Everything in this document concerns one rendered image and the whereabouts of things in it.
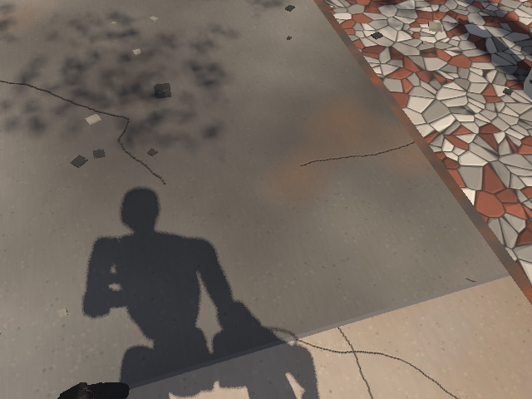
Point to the left robot hand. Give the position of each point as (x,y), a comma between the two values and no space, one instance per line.
(107,390)

